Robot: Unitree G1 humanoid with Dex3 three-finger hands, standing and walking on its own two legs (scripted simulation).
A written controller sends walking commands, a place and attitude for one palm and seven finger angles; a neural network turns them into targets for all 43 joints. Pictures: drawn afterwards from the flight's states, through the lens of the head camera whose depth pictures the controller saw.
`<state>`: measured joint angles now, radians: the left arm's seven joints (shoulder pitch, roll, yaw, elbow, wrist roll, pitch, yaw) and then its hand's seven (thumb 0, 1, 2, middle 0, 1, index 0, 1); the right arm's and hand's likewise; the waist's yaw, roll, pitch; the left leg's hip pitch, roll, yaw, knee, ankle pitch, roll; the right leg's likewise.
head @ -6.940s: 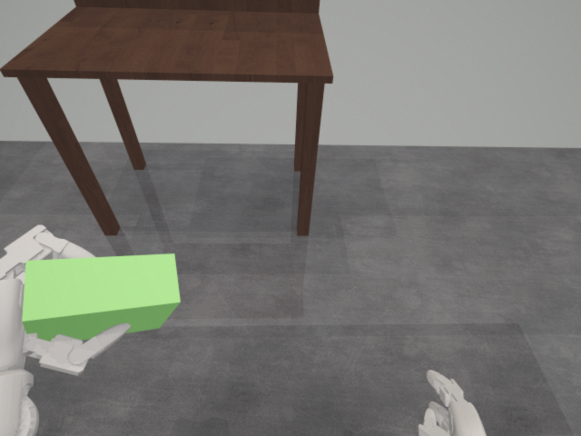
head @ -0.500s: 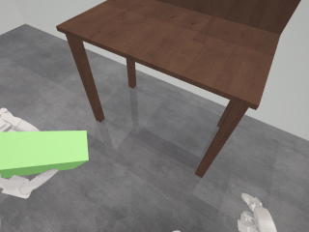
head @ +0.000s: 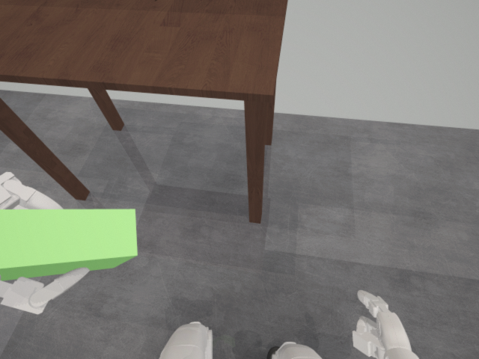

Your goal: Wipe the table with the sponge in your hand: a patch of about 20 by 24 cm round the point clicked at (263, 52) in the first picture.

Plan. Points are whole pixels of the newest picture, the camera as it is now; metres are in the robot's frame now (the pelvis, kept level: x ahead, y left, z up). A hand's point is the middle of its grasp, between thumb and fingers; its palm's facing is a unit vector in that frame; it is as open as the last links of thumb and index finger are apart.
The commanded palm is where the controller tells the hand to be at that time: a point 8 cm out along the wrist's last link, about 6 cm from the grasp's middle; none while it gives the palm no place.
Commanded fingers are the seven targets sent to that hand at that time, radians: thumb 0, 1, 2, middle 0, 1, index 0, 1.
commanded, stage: turn to face it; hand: left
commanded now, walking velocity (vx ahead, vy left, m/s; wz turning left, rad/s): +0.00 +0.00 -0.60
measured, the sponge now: (86, 243) +0.24 +0.19 +0.14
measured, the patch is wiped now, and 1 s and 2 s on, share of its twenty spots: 0.00 0.00 0.00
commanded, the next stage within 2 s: take the last steps up to it in 0.90 s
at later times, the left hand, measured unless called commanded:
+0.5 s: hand (126, 243) +0.23 +0.13 +0.17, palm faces +0.13 -0.86 -0.49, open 9.8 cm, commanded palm +0.18 +0.18 +0.18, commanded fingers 0.00 0.10 1.30 -1.20 -1.60 -1.20 -1.60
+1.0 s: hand (173, 290) +0.18 +0.07 +0.17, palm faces -0.03 -0.89 -0.46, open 9.8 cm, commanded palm +0.15 +0.13 +0.18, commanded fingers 0.00 0.10 1.30 -1.20 -1.60 -1.20 -1.60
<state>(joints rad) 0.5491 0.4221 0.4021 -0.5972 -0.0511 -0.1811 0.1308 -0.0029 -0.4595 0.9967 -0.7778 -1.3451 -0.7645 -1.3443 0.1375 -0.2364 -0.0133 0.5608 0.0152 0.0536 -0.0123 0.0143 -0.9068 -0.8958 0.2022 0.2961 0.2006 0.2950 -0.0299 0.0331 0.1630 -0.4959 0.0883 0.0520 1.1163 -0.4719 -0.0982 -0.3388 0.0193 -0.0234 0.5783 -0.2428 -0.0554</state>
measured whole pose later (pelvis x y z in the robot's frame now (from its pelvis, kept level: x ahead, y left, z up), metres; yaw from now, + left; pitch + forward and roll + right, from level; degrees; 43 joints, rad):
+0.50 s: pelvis -0.06 -0.04 -0.01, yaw -18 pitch +0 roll +0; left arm 0.43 0.40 0.37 -0.54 -0.02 -0.18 0.14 0.00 -0.46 1.00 -0.78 -1.35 -0.76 -1.35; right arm 0.21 -0.13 0.05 0.49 0.01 -0.05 0.02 0.01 -0.90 -0.90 0.20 0.30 0.20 0.30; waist 0.05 0.04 0.11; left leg -0.27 0.23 0.20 0.62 -0.31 -0.10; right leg -0.30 -0.02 -0.09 0.63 -0.34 0.05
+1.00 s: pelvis -0.12 -0.05 +0.00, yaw -28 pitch +0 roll +1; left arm 0.50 0.40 0.39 -0.55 -0.01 -0.19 0.14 0.00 -0.46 1.00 -0.77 -1.35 -0.76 -1.35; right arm 0.21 -0.23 -0.03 0.55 0.01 -0.01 -0.06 0.01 -0.91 -0.90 0.20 0.30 0.19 0.29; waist 0.01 -0.04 0.04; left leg -0.26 0.05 0.10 0.54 -0.29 -0.01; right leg -0.44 0.06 0.00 0.74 -0.36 -0.01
